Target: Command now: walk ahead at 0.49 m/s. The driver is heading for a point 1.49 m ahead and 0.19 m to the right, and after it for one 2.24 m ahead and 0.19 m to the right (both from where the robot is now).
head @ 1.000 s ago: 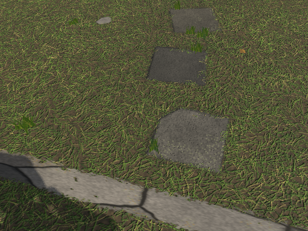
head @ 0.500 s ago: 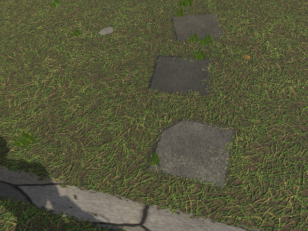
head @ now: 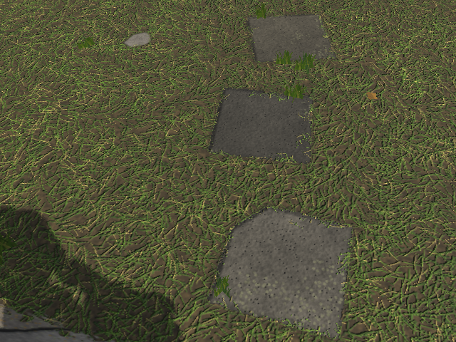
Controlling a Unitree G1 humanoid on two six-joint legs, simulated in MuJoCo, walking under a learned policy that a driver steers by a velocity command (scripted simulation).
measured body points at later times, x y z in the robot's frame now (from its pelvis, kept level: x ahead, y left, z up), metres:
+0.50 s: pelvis +0.29 -0.04 +0.00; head +0.32 -0.05 +0.44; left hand +0.41 +0.21 -0.13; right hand +0.26 -0.28 -0.16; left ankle +0.14 +0.06 -0.64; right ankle +0.36 -0.10 -0.73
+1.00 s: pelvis +0.57 +0.00 -0.01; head +0.60 +0.01 +0.44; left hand +0.50 +0.24 -0.16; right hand +0.74 -0.23 -0.13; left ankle +0.66 +0.07 -0.73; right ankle +0.38 -0.10 -0.68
